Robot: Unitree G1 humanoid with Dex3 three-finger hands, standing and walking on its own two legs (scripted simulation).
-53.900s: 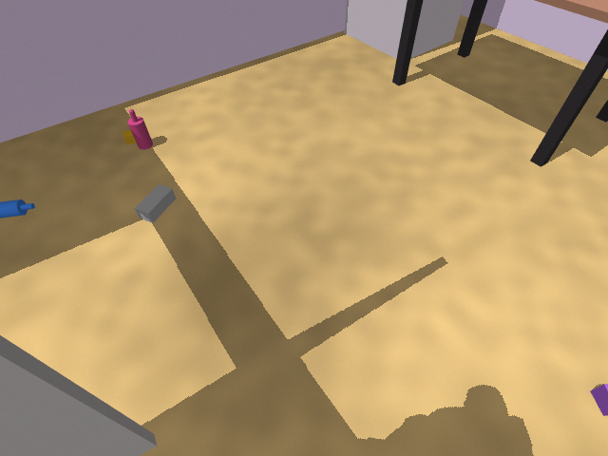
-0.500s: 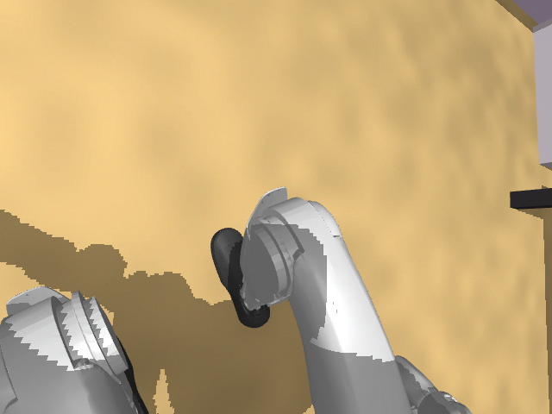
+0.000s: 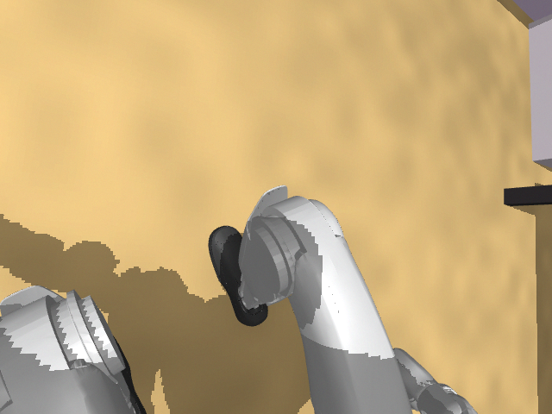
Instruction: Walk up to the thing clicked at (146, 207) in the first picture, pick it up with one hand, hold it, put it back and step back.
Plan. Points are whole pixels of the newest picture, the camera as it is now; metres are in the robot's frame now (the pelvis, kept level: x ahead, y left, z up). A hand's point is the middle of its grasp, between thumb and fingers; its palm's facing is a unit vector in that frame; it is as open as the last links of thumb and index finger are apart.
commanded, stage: rest palm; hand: left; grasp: from above
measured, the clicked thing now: out of the picture +0.52 +0.38 -0.29
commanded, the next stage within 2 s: close in 0.68 s
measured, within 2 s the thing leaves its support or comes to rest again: neither
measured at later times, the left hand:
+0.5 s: hand out of the picture +0.50 +0.35 -0.24, palm faces -0.43 -0.15 -0.89, open 12.8 cm
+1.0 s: hand out of the picture +0.50 +0.36 -0.24, palm faces -0.46 -0.15 -0.88, open 12.5 cm
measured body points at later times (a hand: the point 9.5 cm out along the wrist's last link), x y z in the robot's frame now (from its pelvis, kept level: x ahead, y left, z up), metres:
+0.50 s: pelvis +0.00 +0.00 +0.00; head +0.30 +0.14 +0.30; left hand +0.52 +0.35 -0.19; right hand +0.03 -0.25 -0.04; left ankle +0.06 +0.11 -0.29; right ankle +0.16 -0.14 -0.29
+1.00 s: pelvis +0.00 +0.00 +0.00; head +0.30 +0.14 +0.30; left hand +0.52 +0.36 -0.19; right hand +0.04 -0.25 -0.05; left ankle +0.06 +0.11 -0.29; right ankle +0.16 -0.14 -0.28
